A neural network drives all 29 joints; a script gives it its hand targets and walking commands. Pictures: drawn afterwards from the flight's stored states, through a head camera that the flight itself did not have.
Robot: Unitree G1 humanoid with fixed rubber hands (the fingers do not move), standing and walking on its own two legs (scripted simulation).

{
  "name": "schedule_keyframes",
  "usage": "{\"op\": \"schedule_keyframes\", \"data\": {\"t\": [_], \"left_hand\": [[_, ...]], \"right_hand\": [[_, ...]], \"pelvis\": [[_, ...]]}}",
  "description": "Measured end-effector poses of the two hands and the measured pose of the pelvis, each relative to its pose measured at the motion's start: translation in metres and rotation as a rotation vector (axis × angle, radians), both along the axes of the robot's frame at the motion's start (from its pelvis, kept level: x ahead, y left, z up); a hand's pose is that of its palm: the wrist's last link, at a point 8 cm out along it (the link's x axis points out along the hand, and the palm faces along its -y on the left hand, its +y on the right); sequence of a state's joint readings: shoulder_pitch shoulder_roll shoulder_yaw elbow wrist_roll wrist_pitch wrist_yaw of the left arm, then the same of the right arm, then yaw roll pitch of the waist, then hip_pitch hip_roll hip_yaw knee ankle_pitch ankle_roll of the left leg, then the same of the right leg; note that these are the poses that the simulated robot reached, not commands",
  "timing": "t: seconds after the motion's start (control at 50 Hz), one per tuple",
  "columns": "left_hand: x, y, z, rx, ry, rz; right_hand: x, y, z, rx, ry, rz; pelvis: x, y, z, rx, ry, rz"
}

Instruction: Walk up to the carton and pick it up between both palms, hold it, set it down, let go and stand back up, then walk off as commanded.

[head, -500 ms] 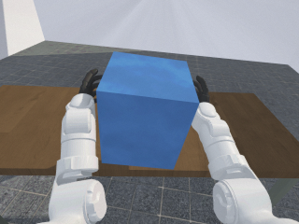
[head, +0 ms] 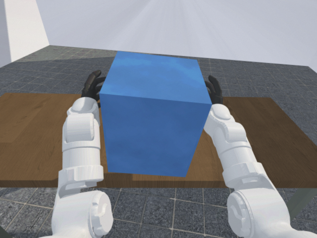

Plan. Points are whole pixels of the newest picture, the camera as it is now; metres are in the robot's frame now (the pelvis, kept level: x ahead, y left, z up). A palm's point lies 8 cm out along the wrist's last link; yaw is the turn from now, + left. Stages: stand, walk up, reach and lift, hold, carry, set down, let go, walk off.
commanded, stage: reach and lift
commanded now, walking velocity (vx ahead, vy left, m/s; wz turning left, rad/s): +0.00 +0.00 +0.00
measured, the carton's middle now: (152, 115) +0.39 -0.01 +0.18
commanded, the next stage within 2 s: hold in 0.12 s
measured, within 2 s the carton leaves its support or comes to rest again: neither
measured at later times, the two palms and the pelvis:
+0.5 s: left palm (86, 98) +0.36 +0.14 +0.25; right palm (215, 101) +0.36 -0.16 +0.24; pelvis -0.01 +0.00 +0.00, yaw +0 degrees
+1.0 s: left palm (86, 98) +0.36 +0.14 +0.26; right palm (216, 99) +0.36 -0.16 +0.24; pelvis -0.01 +0.00 +0.00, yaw +0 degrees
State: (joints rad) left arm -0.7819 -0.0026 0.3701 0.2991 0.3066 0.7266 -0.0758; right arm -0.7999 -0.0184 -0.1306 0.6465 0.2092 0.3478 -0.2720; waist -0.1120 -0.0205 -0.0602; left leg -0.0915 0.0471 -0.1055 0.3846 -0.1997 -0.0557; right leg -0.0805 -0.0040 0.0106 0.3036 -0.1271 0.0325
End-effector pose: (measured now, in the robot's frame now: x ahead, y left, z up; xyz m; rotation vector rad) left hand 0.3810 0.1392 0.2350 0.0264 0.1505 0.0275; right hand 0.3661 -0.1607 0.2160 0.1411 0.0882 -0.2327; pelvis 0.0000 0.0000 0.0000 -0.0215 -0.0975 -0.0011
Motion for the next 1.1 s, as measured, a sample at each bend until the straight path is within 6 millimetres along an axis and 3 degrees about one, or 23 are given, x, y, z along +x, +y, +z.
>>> {"op": "schedule_keyframes", "data": {"t": [0.4,1.1], "left_hand": [[-0.015,0.003,0.019,-0.010,-0.015,0.027],[-0.019,0.003,0.020,0.000,-0.013,0.032]], "right_hand": [[-0.008,0.003,0.019,0.010,-0.012,0.025],[-0.010,0.002,0.027,0.002,-0.003,0.036]], "pelvis": [[-0.003,0.000,0.000,0.000,-0.006,0.000],[-0.006,0.000,0.000,0.000,-0.010,0.000]]}}
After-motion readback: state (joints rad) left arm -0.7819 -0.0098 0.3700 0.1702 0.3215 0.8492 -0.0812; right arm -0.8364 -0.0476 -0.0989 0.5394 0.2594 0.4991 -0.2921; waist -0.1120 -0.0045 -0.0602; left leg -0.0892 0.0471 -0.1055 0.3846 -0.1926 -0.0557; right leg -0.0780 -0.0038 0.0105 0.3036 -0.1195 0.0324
